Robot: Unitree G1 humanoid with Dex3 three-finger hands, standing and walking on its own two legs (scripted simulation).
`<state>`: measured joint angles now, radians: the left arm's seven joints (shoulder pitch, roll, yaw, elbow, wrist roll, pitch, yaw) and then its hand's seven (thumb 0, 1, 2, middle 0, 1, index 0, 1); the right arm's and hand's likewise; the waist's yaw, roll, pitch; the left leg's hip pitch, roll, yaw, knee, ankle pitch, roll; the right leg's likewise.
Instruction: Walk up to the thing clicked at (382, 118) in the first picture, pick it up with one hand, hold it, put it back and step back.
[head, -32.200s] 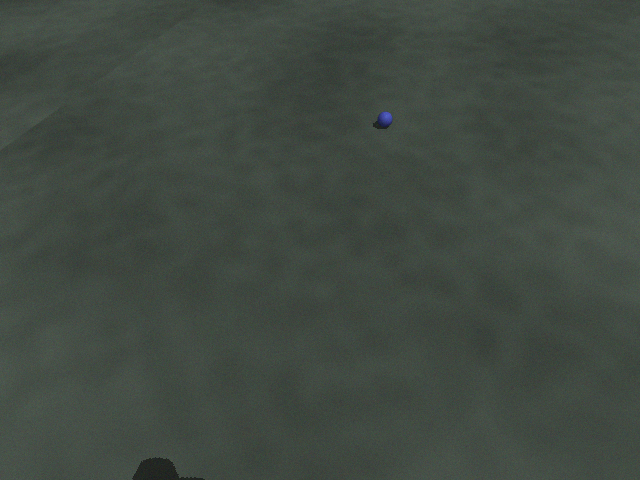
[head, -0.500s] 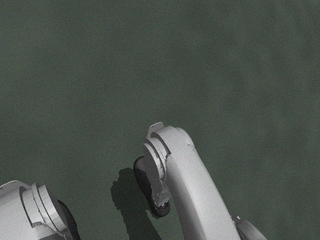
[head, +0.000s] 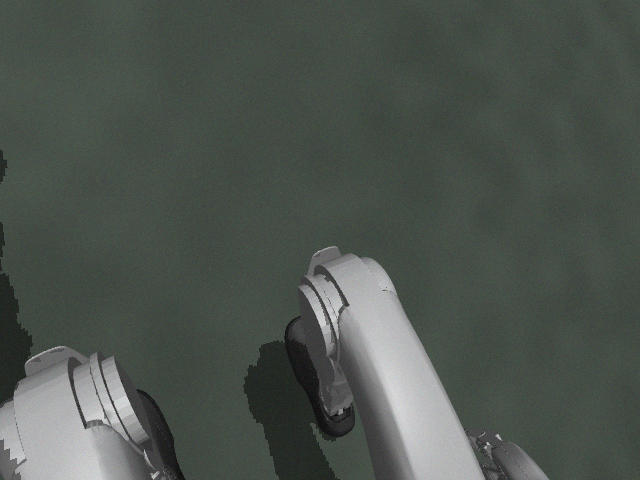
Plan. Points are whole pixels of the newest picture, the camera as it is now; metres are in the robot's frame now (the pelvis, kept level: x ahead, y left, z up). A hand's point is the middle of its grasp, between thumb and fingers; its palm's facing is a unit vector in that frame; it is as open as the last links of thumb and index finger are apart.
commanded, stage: settle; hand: left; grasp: from above
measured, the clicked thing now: out of the picture +0.59 +0.30 -0.29
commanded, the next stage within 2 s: withdraw in 0.44 s
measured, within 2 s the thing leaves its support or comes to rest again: neither
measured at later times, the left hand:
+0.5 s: hand out of the picture +0.56 +0.29 -0.11, palm faces -0.41 -0.06 -0.91, open 6.4 cm
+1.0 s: hand out of the picture +0.56 +0.31 -0.05, palm faces -0.40 -0.06 -0.92, open 12.4 cm
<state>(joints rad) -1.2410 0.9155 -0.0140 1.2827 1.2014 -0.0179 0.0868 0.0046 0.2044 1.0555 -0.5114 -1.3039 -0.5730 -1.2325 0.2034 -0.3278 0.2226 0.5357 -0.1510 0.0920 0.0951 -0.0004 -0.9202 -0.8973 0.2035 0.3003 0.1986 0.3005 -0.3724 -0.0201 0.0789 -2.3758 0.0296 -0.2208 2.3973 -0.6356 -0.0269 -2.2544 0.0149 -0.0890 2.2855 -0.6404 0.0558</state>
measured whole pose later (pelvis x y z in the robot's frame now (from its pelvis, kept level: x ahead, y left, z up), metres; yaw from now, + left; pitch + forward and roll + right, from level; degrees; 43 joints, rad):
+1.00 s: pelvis -0.01 +0.00 +0.03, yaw +2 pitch +36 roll -10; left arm -1.25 0.86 -0.04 1.18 1.19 -0.02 -0.04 0.00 -0.26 0.89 -0.26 -0.94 -0.27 -0.88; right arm 0.24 -0.30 0.16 0.53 -0.10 0.14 0.05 0.00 -0.91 -0.89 0.21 0.30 0.20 0.30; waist -0.34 0.02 -0.03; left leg -2.31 0.03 -0.16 2.27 -0.61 0.00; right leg -2.19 0.00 -0.05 2.18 -0.63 0.05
